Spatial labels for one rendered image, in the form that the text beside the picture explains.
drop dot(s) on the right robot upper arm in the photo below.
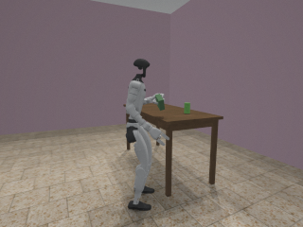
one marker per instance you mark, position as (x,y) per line
(134,89)

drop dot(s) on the robot right forearm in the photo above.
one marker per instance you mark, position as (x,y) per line
(138,118)

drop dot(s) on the robot right foot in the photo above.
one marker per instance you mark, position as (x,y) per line
(141,206)

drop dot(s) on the right robot hand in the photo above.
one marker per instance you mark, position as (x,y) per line
(155,133)

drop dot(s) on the robot left forearm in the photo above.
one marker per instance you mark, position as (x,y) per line
(148,100)

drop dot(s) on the humanoid robot head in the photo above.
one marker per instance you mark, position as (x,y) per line
(141,64)

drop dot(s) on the sponge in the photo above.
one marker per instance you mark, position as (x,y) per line
(160,100)

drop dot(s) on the table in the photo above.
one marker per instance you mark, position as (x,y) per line
(174,118)

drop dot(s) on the left robot hand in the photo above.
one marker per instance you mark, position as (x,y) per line
(154,98)

